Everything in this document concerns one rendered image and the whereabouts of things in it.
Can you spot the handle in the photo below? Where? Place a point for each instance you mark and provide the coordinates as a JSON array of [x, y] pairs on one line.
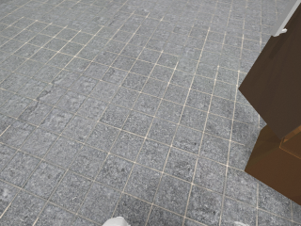
[[285, 17]]

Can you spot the cupboard door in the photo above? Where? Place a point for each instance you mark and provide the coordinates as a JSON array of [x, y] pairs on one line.
[[273, 84]]

